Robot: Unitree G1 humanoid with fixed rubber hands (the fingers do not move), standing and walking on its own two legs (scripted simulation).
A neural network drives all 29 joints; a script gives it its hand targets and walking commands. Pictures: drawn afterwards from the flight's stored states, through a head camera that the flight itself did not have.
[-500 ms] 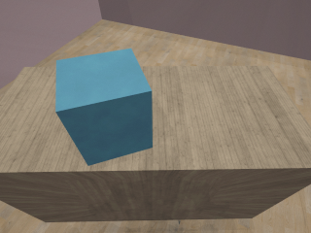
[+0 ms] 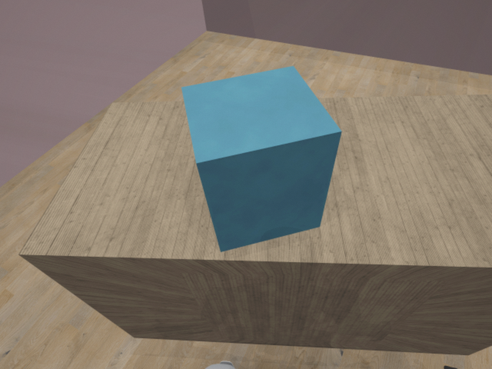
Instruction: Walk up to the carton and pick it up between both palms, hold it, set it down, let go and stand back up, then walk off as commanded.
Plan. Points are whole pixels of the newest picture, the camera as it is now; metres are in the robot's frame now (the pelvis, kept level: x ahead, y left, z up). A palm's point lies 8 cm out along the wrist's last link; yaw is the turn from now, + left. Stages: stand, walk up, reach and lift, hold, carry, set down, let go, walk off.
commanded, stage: walk up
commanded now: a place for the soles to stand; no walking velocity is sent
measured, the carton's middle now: (255, 162) +0.48 -0.01 +0.07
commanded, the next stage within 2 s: reach and lift in 2.00 s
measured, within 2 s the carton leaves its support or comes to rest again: neither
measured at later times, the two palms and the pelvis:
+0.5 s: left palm out of the picture +0.08 +0.34 -0.11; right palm out of the picture +0.07 -0.30 -0.07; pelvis +0.02 +0.02 +0.01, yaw -2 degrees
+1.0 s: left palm out of the picture +0.11 +0.29 -0.08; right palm out of the picture +0.07 -0.33 -0.10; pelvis +0.00 -0.02 +0.01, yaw -2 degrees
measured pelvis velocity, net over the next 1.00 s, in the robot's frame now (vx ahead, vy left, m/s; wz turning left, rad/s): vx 0.00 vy -0.02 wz -0.04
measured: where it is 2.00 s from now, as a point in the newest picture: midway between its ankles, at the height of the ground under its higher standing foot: outside the picture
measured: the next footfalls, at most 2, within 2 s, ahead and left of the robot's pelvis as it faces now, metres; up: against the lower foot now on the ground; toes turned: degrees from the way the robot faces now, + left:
right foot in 0.58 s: +0.10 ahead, -0.13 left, +0.00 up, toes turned -3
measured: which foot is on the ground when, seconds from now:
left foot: down 0.00-1.00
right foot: down 0.00-0.00, up 0.02-0.56, down 0.58-1.00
